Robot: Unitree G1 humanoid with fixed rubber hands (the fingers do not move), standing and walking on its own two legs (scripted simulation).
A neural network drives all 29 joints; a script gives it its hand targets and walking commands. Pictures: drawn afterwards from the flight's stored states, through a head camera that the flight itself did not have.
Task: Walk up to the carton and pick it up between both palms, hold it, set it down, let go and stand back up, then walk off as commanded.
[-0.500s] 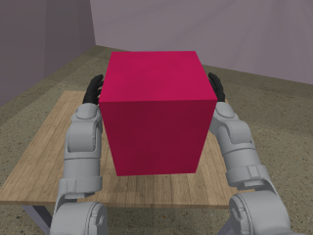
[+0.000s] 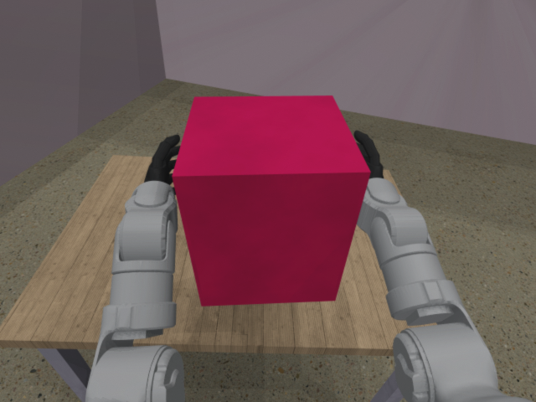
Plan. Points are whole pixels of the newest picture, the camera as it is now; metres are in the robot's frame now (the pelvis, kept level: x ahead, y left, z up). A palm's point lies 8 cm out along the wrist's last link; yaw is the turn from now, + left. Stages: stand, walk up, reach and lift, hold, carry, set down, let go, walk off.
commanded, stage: hold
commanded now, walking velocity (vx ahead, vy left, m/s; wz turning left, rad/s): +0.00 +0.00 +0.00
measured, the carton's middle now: (266, 201) +0.37 -0.01 +0.16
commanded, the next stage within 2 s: set down in 1.26 s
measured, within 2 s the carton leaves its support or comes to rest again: neither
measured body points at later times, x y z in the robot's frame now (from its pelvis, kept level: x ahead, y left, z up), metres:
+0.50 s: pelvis +0.00 +0.00 +0.00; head -0.05 +0.02 +0.45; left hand +0.38 +0.15 +0.21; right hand +0.38 -0.15 +0.21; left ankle +0.02 +0.13 -0.75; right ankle +0.04 -0.11 -0.75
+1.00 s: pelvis +0.00 +0.00 +0.00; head -0.04 +0.02 +0.45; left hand +0.38 +0.14 +0.19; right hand +0.39 -0.16 +0.20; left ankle +0.02 +0.13 -0.75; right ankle +0.04 -0.11 -0.75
